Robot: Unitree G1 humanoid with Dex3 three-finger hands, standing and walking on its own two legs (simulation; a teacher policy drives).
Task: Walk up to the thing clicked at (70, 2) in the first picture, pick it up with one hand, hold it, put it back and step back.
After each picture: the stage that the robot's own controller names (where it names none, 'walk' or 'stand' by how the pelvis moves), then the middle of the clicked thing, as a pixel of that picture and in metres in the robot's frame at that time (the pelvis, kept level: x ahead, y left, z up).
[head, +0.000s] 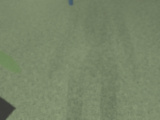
stand; out of the picture +2.22 +0.20 -0.65
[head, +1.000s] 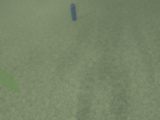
walk; (73, 12) +2.08 +0.29 -0.65
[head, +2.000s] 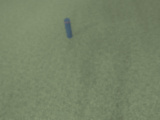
walk; (68, 28) +1.47 +0.30 -0.65
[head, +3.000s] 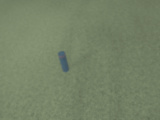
walk; (63, 62) +1.02 +0.29 -0.65
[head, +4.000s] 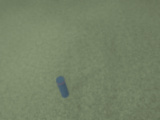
walk; (62, 87) +0.70 +0.26 -0.65
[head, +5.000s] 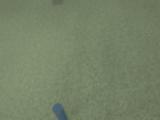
stand; (60, 114) +0.45 +0.25 -0.65
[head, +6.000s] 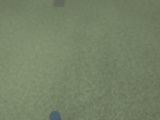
stand; out of the picture +0.41 +0.20 -0.65
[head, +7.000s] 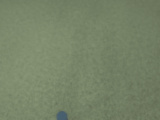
walk; out of the picture +0.36 +0.14 -0.63
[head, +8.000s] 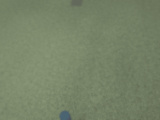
stand; out of the picture +0.40 +0.19 -0.64
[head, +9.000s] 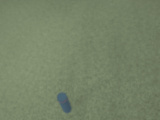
stand; (64, 103) +0.49 +0.21 -0.63
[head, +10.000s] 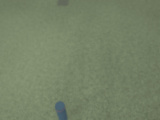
stand; (61, 112) +0.49 +0.19 -0.65
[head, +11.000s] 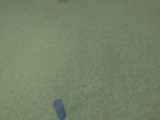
stand; (60, 110) +0.49 +0.20 -0.66
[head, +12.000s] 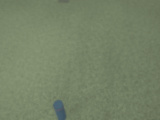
stand; (60, 111) +0.48 +0.20 -0.66
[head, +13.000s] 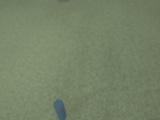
stand; (60, 110) +0.48 +0.20 -0.66
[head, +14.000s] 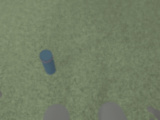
go down; (48, 63) +0.54 +0.19 -0.45
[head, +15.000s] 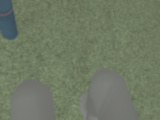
go down; (6, 21) +0.57 +0.24 -0.25
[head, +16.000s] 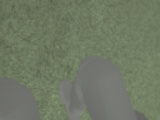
close in; out of the picture +0.56 +0.27 -0.20
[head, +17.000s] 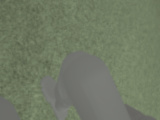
close; out of the picture +0.55 +0.30 -0.18
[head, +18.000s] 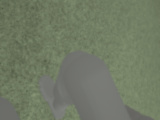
lift; out of the picture +0.53 +0.30 -0.19
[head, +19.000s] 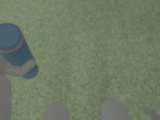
lift; (20, 57) +0.39 +0.20 +0.00
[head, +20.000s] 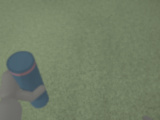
hold; (32, 84) +0.32 +0.19 +0.02
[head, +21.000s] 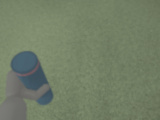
hold; (36, 82) +0.33 +0.17 +0.02
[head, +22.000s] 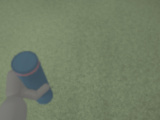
hold; (36, 82) +0.33 +0.17 +0.02
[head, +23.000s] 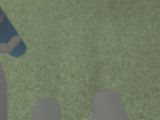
crouch; (5, 35) +0.48 +0.21 -0.04
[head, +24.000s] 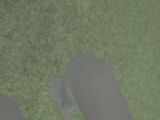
lower; out of the picture +0.53 +0.27 -0.19
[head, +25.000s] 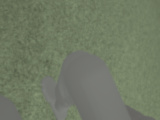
lower; out of the picture +0.51 +0.29 -0.19
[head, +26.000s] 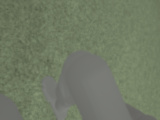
lower; out of the picture +0.51 +0.29 -0.19
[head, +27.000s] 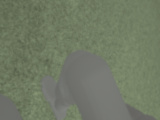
lower; out of the picture +0.51 +0.29 -0.19
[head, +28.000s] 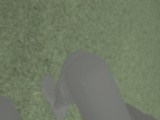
lower; out of the picture +0.51 +0.29 -0.19
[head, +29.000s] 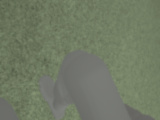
open; out of the picture +0.52 +0.29 -0.20
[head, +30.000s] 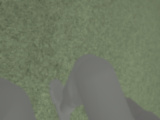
stand; out of the picture +0.52 +0.27 -0.21
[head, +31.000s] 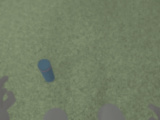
stand; (47, 71) +0.50 +0.19 -0.47
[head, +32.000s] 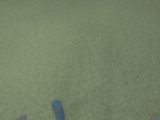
stand; (58, 111) +0.46 +0.18 -0.60
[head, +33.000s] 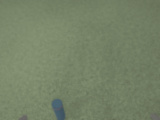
stand; (59, 110) +0.46 +0.18 -0.60
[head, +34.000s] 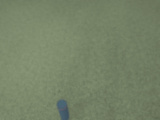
stand; (63, 110) +0.47 +0.17 -0.63
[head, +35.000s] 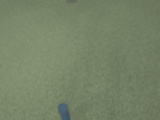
stand; (64, 114) +0.46 +0.18 -0.66
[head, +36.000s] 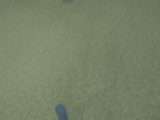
stand; (62, 115) +0.45 +0.19 -0.66
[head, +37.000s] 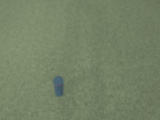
walk; (58, 87) +0.54 +0.13 -0.64
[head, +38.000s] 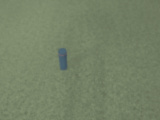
walk; (63, 59) +0.84 +0.14 -0.64
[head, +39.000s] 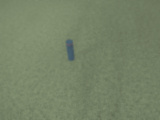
stand; (70, 50) +1.11 +0.22 -0.64
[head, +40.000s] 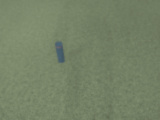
stand; (60, 52) +1.05 +0.22 -0.65
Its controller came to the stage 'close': yes
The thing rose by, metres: 0.68
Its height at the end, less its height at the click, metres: +0.00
